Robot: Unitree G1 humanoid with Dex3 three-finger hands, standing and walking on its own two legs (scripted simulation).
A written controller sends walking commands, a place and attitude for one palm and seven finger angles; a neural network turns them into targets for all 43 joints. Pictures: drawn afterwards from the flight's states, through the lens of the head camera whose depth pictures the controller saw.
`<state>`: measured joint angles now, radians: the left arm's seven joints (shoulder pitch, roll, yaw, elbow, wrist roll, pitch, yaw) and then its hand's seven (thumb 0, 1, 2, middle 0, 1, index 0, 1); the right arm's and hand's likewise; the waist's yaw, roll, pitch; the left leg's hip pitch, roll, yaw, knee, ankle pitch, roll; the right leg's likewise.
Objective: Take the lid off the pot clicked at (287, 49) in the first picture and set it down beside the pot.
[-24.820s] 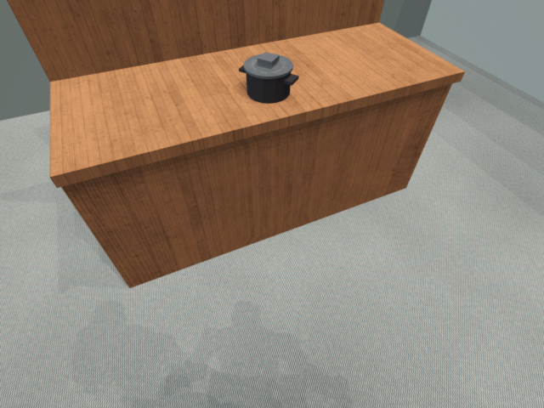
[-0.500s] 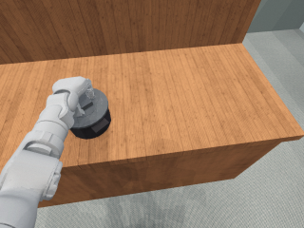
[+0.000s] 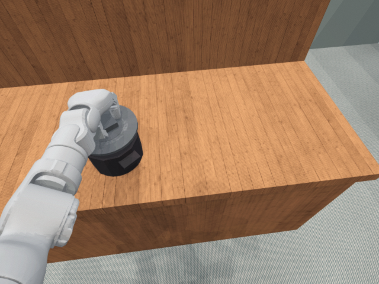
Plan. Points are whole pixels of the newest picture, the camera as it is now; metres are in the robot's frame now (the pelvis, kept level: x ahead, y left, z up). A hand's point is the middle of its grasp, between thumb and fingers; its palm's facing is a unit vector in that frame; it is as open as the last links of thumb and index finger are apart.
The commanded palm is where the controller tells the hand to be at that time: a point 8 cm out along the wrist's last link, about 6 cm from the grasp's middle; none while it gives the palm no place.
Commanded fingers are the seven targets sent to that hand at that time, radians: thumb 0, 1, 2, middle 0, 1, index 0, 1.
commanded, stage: lift the lid straight up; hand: left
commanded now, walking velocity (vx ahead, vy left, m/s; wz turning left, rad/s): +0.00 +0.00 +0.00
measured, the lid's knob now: (103, 123) +0.49 +0.20 +0.04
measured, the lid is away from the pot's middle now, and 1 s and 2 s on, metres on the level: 0.00 0.01 0.05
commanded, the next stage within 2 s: move the lid sideways beside the pot in 1.44 s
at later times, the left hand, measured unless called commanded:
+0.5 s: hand (94, 109) +0.47 +0.19 +0.11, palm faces -0.30 -0.07 -0.95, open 8.2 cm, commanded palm +0.46 +0.20 +0.18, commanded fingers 0.00 0.58 0.98 -0.71 -1.06 -0.76 -1.09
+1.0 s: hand (88, 93) +0.47 +0.19 +0.15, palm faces -0.27 -0.06 -0.96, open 8.1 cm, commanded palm +0.46 +0.20 +0.22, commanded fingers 0.00 0.58 0.98 -0.71 -1.06 -0.76 -1.09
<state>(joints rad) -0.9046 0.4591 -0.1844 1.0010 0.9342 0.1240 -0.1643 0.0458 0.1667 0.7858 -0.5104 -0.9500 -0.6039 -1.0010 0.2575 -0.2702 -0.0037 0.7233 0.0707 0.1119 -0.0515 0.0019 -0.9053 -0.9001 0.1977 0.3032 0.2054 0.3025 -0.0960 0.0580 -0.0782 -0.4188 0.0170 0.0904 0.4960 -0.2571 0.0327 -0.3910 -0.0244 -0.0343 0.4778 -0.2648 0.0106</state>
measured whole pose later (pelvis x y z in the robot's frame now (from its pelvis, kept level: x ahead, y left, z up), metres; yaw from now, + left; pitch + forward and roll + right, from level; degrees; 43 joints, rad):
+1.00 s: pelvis +0.00 +0.00 +0.00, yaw +1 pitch +8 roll +0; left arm -1.05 0.49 -0.21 0.95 0.93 0.19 -0.30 0.05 0.17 0.79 -0.51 -0.95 -0.61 -1.01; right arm 0.23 -0.27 0.02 0.70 0.07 0.09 -0.05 0.00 -0.91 -0.90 0.20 0.30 0.21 0.30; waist -0.08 0.07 -0.06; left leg -0.34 0.00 0.08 0.43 -0.23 0.04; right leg -0.32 -0.04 -0.04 0.43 -0.24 0.02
